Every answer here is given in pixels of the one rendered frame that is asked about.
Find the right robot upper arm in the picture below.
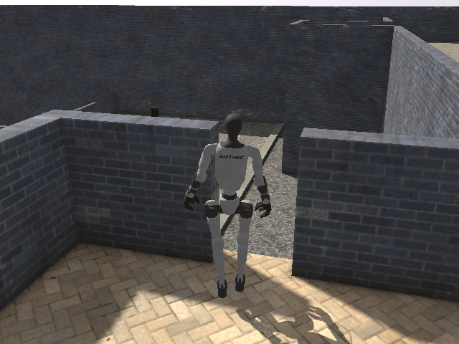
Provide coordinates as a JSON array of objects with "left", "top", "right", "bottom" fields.
[{"left": 247, "top": 145, "right": 265, "bottom": 186}]

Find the robot right forearm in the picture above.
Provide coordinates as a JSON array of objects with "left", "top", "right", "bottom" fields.
[{"left": 257, "top": 176, "right": 270, "bottom": 204}]

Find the left robot hand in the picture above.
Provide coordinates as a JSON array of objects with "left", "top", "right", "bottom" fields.
[{"left": 184, "top": 194, "right": 199, "bottom": 211}]

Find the right robot hand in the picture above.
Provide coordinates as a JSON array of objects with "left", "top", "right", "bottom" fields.
[{"left": 255, "top": 202, "right": 272, "bottom": 218}]

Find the robot left forearm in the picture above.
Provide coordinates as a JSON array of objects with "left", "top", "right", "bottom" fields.
[{"left": 186, "top": 171, "right": 202, "bottom": 198}]

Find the robot head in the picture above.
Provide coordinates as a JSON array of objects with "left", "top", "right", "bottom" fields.
[{"left": 220, "top": 113, "right": 244, "bottom": 148}]

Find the right robot foot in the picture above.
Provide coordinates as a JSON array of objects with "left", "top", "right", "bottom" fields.
[{"left": 235, "top": 274, "right": 245, "bottom": 292}]

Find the left robot upper arm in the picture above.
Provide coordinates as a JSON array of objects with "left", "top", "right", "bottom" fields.
[{"left": 195, "top": 143, "right": 217, "bottom": 183}]

